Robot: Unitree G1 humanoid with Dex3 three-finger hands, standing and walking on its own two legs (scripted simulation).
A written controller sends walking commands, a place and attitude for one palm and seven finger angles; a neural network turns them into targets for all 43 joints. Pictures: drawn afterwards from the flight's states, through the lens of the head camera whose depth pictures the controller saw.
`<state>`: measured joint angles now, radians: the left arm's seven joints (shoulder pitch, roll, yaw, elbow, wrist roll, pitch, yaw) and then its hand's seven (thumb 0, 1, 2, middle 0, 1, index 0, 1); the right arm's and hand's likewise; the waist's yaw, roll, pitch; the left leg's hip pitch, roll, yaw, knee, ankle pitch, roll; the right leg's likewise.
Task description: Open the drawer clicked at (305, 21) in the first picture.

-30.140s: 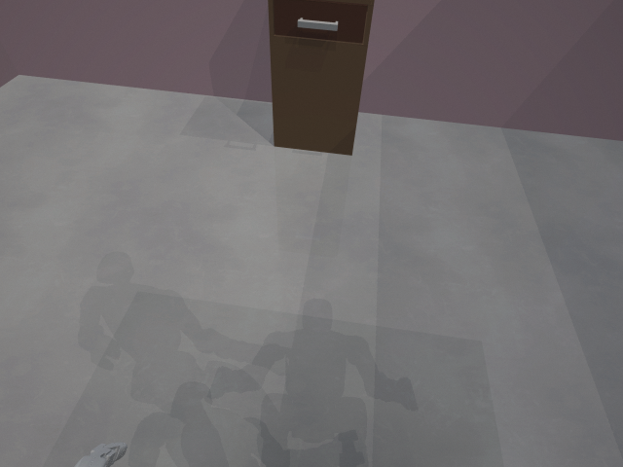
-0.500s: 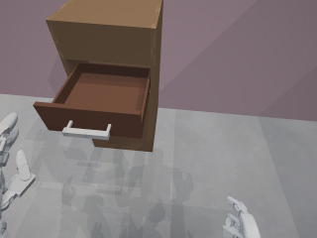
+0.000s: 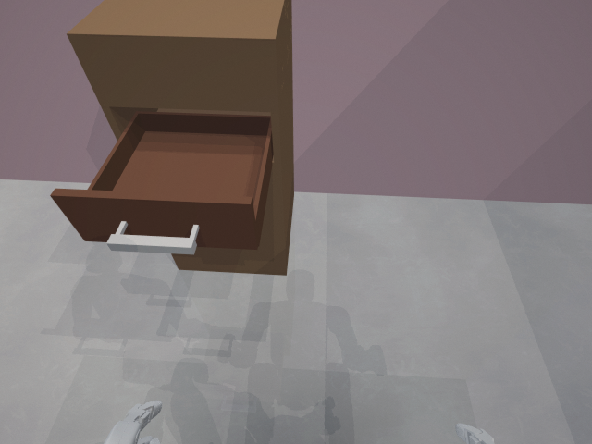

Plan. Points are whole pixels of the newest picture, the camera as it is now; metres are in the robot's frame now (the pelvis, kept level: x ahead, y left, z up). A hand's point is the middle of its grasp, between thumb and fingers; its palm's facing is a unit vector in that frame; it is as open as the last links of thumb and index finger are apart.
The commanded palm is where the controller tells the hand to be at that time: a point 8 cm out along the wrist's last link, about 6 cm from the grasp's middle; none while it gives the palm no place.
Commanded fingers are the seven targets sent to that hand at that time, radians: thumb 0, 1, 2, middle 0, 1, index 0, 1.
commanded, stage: let the arm hang, fingers relaxed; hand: left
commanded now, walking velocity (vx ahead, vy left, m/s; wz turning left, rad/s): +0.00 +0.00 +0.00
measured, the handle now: (155, 235) +0.50 +0.30 -0.09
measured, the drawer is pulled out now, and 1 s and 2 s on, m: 0.30 0.30 0.30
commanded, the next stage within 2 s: look to check the result in 0.86 s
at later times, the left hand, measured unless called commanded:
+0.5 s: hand out of the picture -0.03 +0.19 -0.16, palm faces +0.04 -0.97 -0.24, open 7.4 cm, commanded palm none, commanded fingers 0.00 0.90 0.90 -0.20 -0.30 -0.20 -0.30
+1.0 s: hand out of the picture -0.02 +0.16 -0.16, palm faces +0.06 -0.98 -0.18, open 7.4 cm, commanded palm none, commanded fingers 0.00 0.90 0.90 -0.20 -0.30 -0.20 -0.30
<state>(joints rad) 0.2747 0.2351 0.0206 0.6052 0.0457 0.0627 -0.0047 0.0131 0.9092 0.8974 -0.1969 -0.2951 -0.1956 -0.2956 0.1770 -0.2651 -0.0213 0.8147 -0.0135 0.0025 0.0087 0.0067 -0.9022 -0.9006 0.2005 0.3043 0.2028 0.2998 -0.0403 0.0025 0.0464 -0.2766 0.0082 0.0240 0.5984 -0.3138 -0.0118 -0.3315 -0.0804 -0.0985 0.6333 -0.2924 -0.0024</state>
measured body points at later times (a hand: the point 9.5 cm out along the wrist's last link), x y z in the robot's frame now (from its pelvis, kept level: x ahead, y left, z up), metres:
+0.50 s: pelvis -0.02 +0.00 +0.01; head -0.01 -0.01 +0.46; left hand -0.03 +0.24 -0.14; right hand -0.04 -0.20 -0.15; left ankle +0.00 +0.13 -0.73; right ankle +0.03 -0.12 -0.73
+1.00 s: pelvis -0.01 +0.00 +0.01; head +0.01 +0.00 +0.46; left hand -0.02 +0.21 -0.15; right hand -0.04 -0.21 -0.15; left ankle +0.00 +0.13 -0.73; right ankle +0.03 -0.12 -0.73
